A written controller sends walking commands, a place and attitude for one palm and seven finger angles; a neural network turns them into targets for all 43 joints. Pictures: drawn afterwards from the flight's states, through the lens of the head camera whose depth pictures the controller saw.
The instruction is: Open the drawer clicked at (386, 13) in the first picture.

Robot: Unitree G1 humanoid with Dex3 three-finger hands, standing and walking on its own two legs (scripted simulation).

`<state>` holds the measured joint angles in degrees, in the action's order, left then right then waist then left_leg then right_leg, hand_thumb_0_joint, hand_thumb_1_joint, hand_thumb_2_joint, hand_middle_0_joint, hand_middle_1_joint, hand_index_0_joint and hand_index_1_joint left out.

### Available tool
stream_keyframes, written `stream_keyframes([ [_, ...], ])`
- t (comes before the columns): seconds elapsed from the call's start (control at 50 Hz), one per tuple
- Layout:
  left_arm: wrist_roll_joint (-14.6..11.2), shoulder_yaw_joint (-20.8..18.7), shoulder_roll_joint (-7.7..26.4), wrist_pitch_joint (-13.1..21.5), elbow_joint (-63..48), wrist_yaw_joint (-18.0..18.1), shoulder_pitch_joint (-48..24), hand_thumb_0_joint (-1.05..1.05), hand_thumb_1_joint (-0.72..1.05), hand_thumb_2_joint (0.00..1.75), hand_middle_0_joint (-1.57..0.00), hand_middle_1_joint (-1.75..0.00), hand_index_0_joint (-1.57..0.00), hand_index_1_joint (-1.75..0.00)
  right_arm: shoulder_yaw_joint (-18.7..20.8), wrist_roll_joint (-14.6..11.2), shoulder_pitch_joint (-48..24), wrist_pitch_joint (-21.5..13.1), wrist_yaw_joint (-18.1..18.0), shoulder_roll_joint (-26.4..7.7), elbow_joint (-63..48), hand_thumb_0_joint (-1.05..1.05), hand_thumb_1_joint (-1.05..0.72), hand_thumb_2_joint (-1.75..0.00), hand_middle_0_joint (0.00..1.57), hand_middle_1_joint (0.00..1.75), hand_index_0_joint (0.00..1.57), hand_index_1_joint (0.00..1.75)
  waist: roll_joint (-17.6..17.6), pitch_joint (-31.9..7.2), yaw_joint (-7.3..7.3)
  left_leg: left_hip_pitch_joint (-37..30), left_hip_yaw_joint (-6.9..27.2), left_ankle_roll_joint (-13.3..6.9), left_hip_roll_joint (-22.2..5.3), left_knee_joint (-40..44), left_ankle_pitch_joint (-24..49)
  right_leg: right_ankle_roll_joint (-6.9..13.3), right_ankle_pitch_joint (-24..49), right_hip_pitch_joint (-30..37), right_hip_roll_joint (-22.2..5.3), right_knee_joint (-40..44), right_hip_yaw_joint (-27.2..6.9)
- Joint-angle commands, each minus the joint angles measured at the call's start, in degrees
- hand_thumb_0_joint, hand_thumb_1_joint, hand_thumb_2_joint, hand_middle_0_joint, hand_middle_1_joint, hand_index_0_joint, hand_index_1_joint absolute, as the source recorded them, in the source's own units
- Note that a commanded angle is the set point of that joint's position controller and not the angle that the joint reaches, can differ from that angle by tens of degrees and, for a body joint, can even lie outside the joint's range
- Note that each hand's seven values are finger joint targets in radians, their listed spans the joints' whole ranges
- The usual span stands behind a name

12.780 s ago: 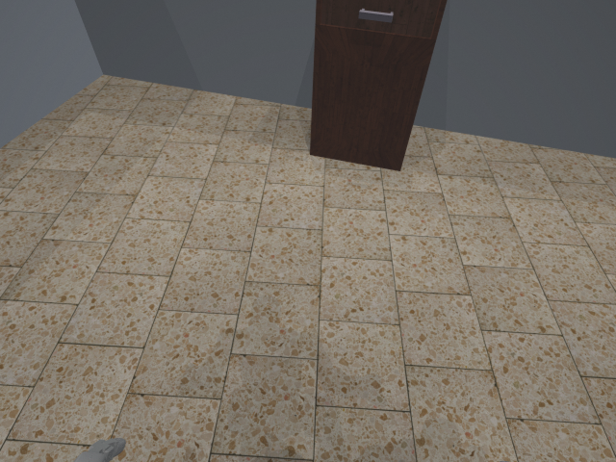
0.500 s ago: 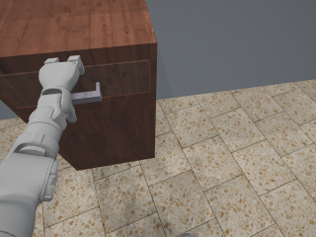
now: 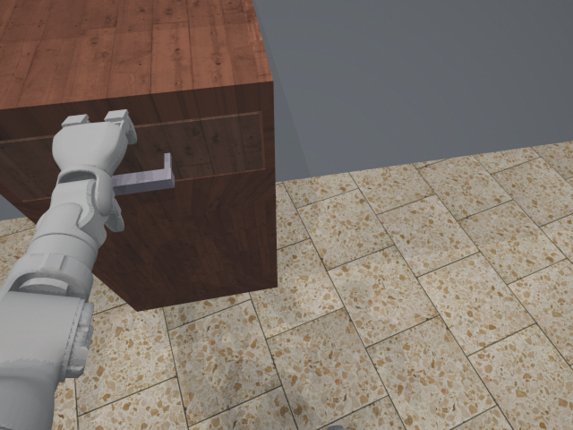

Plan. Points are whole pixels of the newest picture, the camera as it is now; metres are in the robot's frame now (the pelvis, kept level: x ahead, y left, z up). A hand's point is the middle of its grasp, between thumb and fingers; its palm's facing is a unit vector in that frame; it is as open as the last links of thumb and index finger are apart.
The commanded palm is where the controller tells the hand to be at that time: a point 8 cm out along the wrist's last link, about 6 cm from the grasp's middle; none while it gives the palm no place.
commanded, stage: lower the fingers behind the handle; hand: left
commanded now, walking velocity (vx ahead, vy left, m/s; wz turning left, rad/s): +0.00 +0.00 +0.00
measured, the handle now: (134, 173) +0.53 +0.24 -0.01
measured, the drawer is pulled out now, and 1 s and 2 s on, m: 0.00 0.00 0.00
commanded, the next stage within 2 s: close the thumb around the handle in 1.58 s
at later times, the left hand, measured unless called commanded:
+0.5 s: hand (116, 184) +0.48 +0.25 +0.02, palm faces -0.03 -0.02 -1.00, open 13.8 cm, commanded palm +0.47 +0.25 +0.07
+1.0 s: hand (128, 199) +0.48 +0.25 -0.02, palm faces -0.05 -0.03 -1.00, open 13.9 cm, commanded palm +0.47 +0.24 +0.04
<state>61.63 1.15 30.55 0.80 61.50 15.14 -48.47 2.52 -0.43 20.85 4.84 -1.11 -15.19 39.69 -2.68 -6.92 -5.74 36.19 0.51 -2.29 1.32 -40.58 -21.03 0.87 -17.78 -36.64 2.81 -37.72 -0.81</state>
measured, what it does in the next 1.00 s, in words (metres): stands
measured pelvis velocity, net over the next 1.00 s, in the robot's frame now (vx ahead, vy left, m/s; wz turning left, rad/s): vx -0.01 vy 0.01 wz -0.01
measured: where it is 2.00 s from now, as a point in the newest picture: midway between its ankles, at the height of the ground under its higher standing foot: outside the picture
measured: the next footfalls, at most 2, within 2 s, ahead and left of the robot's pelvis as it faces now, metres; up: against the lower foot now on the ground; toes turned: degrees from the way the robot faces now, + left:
none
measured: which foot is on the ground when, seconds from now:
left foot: down 0.00-1.00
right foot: down 0.00-1.00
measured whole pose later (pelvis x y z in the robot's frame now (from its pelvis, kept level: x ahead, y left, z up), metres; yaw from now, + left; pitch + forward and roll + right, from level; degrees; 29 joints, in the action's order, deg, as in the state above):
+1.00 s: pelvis -0.01 +0.01 -0.03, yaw +0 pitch +23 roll -3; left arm 63.5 -0.2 29.6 1.2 68.1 22.6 -50.7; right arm 2.0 1.6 21.2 3.6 0.2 -14.5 41.5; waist -2.7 -8.7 -8.4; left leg 49.5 0.5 -3.2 1.5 -51.3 -24.3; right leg -0.2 -20.3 -49.2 2.7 -46.8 -0.3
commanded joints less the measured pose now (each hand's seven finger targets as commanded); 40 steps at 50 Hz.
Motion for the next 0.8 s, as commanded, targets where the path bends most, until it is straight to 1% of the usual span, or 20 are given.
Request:
stream_keyframes([
  [0.0, -0.36, -2.26, 13.51, 1.19, -10.36, 2.03, -25.74, 0.0, -0.5, 0.3, -0.3, -1.2, -0.3, -1.2, 3.27, 0.35, 6.71, -1.5, -1.15, -8.95, -3.07, 0.0, -0.9, -0.9, 0.2, 0.3, 0.2, 0.3, -0.32, -21.47, -1.32, -11.22, -0.85, -0.64, -0.23, 2.53, 24.27, 1.03, 19.86, 12.5, 0.02, 2.72, 0.74],
  [0.06, -0.49, -1.54, 12.03, 2.19, -10.97, 2.22, -24.92, 0.0, -0.5, 0.3, -0.3, -1.2, -0.3, -1.2, 3.52, 0.47, 7.01, -1.76, -1.13, -8.86, -2.96, 0.0, -0.9, -0.9, 0.2, 0.3, 0.2, 0.3, -0.2, -23.04, -1.31, -12.08, -0.71, -0.66, -0.16, 1.8, 24.32, 0.84, 19.35, 11.24, 0.05, 2.29, 0.7],
  [0.1, -0.22, -3.88, 15.11, 2.88, -10.55, 2.66, -25.05, 0.0, -0.5, 0.3, -0.3, -1.2, -0.3, -1.2, 3.48, 0.66, 7.12, -1.64, -1.23, -9.07, -2.62, 0.0, -0.9, -0.9, 0.2, 0.3, 0.2, 0.3, -0.56, -23.48, -1.14, -11.19, -0.65, -0.62, -0.11, 1.28, 24.76, 1.01, 20.12, 11.52, 0.0, 1.76, 0.53],
  [0.14, 0.27, -4.28, 15.57, 3.36, -11.38, 3.54, -25.55, 0.0, -0.5, 0.3, -0.3, -1.2, -0.3, -1.2, 3.39, 0.75, 7.27, -1.66, -1.22, -8.85, -2.67, 0.0, -0.9, -0.9, 0.2, 0.3, 0.2, 0.3, -1.36, -24.56, -0.91, -10.45, -0.51, -0.56, 0.03, 0.72, 25.13, 0.97, 20.51, 11.24, 0.0, 0.78, 0.53],
  [0.16, 0.57, -3.71, 14.47, 3.31, -10.6, 4.07, -24.93, 0.0, -0.5, 0.3, -0.3, -1.2, -0.3, -1.2, 3.48, 0.97, 7.05, -1.67, -1.08, -8.7, -2.64, 0.0, -0.9, -0.9, 0.2, 0.3, 0.2, 0.3, -2.01, -24.28, -1.02, -10.52, -0.71, -0.52, 0.06, 0.46, 25.01, 0.99, 20.08, 10.39, 0.07, 0.71, 0.66],
  [0.22, 0.86, -6.04, 16.67, 3.53, -11.31, 5.74, -24.66, 0.0, -0.5, 0.3, -0.3, -1.2, -0.3, -1.2, 3.57, 1.36, 7.33, -1.71, -0.79, -8.78, -2.47, 0.0, -0.9, -0.9, 0.2, 0.3, 0.2, 0.3, -2.5, -26.8, -0.34, -10.21, -0.66, -0.39, 0.04, -0.65, 27.66, 1.0, 22.09, 11.12, 0.12, -0.65, 0.72],
  [0.26, 0.97, -4.7, 14.42, 2.86, -10.6, 6.54, -24.15, 0.0, -0.5, 0.3, -0.3, -1.2, -0.3, -1.2, 3.69, 1.41, 7.19, -1.77, -0.57, -8.62, -2.42, 0.0, -0.9, -0.9, 0.2, 0.3, 0.2, 0.3, -2.79, -26.26, -0.84, -10.22, -0.63, -0.26, -0.12, -1.16, 28.1, 0.96, 21.77, 9.47, 0.25, -0.96, 1.09],
  [0.3, 1.01, -5.56, 15.76, 1.81, -8.15, 7.04, -24.12, 0.0, -0.5, 0.3, -0.3, -1.2, -0.3, -1.2, 3.51, 1.4, 7.21, -1.63, -0.36, -9.07, -1.84, 0.0, -0.9, -0.9, 0.2, 0.3, 0.2, 0.3, -1.89, -24.66, -1.07, -8.75, -0.49, -0.17, -0.16, -1.19, 27.19, 1.08, 20.98, 8.86, 0.31, -0.99, 1.32],
  [0.34, 0.91, -4.25, 14.12, 0.87, -7.79, 7.37, -24.21, 0.0, -0.5, 0.3, -0.3, -1.2, -0.3, -1.2, 3.59, 1.33, 7.51, -1.65, -0.18, -9.03, -2.01, 0.0, -0.9, -0.9, 0.2, 0.3, 0.2, 0.3, -2.17, -25.14, -1.26, -9.04, -0.59, -0.21, -0.16, -1.33, 26.53, 0.92, 20.26, 8.18, 0.4, -1.05, 1.38],
  [0.4, 0.62, -5.19, 15.84, 0.58, -7.23, 7.02, -25.41, 0.0, -0.5, 0.3, -0.3, -1.2, -0.3, -1.2, 3.51, 1.49, 7.92, -1.64, -0.3, -9.45, -1.52, 0.0, -0.9, -0.9, 0.2, 0.3, 0.2, 0.3, -1.14, -26.04, -1.74, -8.43, -0.51, -0.35, -0.17, -1.54, 25.84, 0.87, 20.77, 9.11, 0.31, -1.06, 1.12],
  [0.42, 0.74, -5.05, 16.05, 0.9, -8.17, 6.82, -25.69, 0.0, -0.5, 0.3, -0.3, -1.2, -0.3, -1.2, 3.64, 1.5, 8.11, -1.67, -0.41, -9.41, -1.63, 0.0, -0.9, -0.9, 0.2, 0.3, 0.2, 0.3, -1.75, -27.84, -1.73, -8.8, -0.66, -0.45, -0.14, -1.95, 26.28, 0.68, 21.82, 9.68, 0.26, -1.38, 0.76],
  [0.48, 0.92, -4.08, 14.51, 0.55, -5.59, 6.24, -22.44, 0.0, -0.5, 0.3, -0.3, -1.2, -0.3, -1.2, 3.49, 1.34, 8.13, -1.36, -0.47, -9.32, -1.42, 0.0, -0.9, -0.9, 0.2, 0.3, 0.2, 0.3, -1.55, -25.72, -1.33, -8.21, -0.38, -0.22, -0.23, -1.92, 26.35, 0.83, 20.41, 8.03, 0.38, -1.56, 1.37],
  [0.58, 1.01, -0.85, 10.9, 0.17, -3.28, 6.01, -23.98, 0.0, -0.5, 0.3, -0.3, -1.2, -0.3, -1.2, 3.32, 1.04, 8.17, -1.51, -0.45, -9.44, -1.4, 0.0, -0.9, -0.9, 0.2, 0.3, 0.2, 0.3, -0.9, -20.16, -2.99, -6.93, 0.31, -0.17, -0.67, -1.57, 21.01, 1.03, 13.99, 2.4, 0.61, -0.89, 1.99],
  [0.62, 1.06, -1.87, 12.85, 1.65, -6.04, 6.23, -27.71, 0.0, -0.5, 0.3, -0.3, -1.2, -0.3, -1.2, 3.39, 1.31, 8.66, -1.89, -0.63, -9.61, -1.38, 0.0, -0.9, -0.9, 0.2, 0.3, 0.2, 0.3, -2.2, -22.99, -3.39, -7.98, 0.68, -0.27, -0.75, -2.3, 21.21, 1.01, 13.94, 2.06, 0.55, -1.54, 1.65],
  [0.66, 1.42, -4.12, 14.76, 2.98, -7.43, 6.76, -27.08, 0.0, -0.5, 0.3, -0.3, -1.2, -0.3, -1.2, 3.55, 1.68, 8.99, -2.04, -0.67, -9.5, -1.25, 0.0, -0.9, -0.9, 0.2, 0.3, 0.2, 0.3, -3.93, -26.73, -2.25, -9.49, 1.15, 0.1, -0.83, -3.37, 24.13, 1.27, 15.06, 2.07, 0.61, -3.15, 1.79],
  [0.68, 1.35, -3.17, 13.29, 3.23, -8.02, 7.23, -27.42, 0.0, -0.5, 0.3, -0.3, -1.2, -0.3, -1.2, 3.58, 1.95, 9.02, -2.07, -0.54, -9.44, -1.23, 0.0, -0.9, -0.9, 0.2, 0.3, 0.2, 0.3, -4.9, -27.9, -2.58, -10.68, 1.42, 0.31, -1.0, -3.81, 25.56, 1.25, 15.14, 1.22, 0.75, -3.57, 2.04],
  [0.7, 1.06, -3.14, 12.31, 3.02, -6.44, 7.35, -26.09, 0.0, -0.5, 0.3, -0.3, -1.2, -0.3, -1.2, 3.76, 2.1, 9.3, -2.03, -0.33, -9.35, -0.82, 0.0, -0.9, -0.9, 0.2, 0.3, 0.2, 0.3, -4.6, -27.89, -2.54, -10.84, 1.61, 0.47, -1.09, -4.4, 27.01, 1.34, 15.28, 0.45, 0.87, -3.91, 2.28],
  [0.74, 1.15, -2.07, 10.41, 2.14, -4.02, 7.84, -23.59, 0.0, -0.5, 0.3, -0.3, -1.2, -0.3, -1.2, 3.59, 2.08, 9.33, -2.05, 0.05, -9.41, -0.59, 0.0, -0.9, -0.9, 0.2, 0.3, 0.2, 0.3, -4.32, -24.79, -2.44, -9.11, 1.66, 0.78, -1.41, -4.41, 25.78, 1.29, 13.57, -1.76, 0.98, -4.14, 2.85],
  [0.76, 1.08, -2.38, 10.46, 1.52, -2.56, 8.16, -22.06, 0.0, -0.5, 0.3, -0.3, -1.2, -0.3, -1.2, 3.55, 2.07, 9.23, -2.0, 0.23, -9.48, -0.61, 0.0, -0.9, -0.9, 0.2, 0.3, 0.2, 0.3, -2.9, -23.94, -2.29, -7.77, 1.39, 0.53, -1.19, -4.52, 23.94, 1.27, 12.91, -1.65, 1.02, -3.91, 2.81],
  [0.78, 1.41, -2.22, 11.03, 1.04, -2.16, 8.47, -23.37, 0.0, -0.5, 0.3, -0.3, -1.2, -0.3, -1.2, 3.41, 1.94, 9.06, -1.94, 0.2, -9.65, -0.54, 0.0, -0.9, -0.9, 0.2, 0.3, 0.2, 0.3, -2.32, -22.5, -2.89, -6.43, 1.5, 0.55, -1.3, -4.3, 22.23, 1.29, 12.08, -2.31, 0.99, -3.94, 2.87],
])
